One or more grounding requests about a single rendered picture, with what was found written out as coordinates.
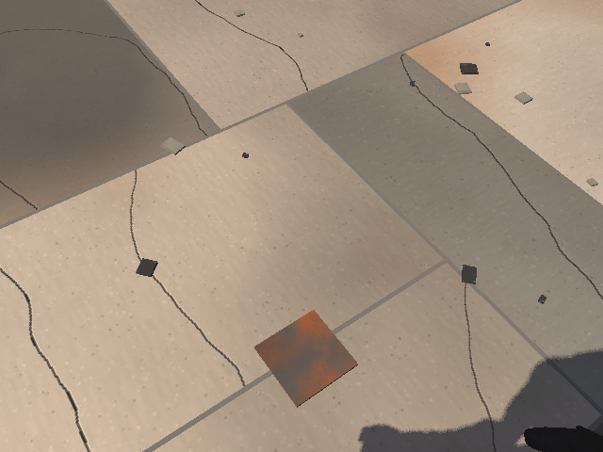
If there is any robot right hand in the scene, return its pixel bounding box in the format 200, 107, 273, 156
524, 426, 603, 452

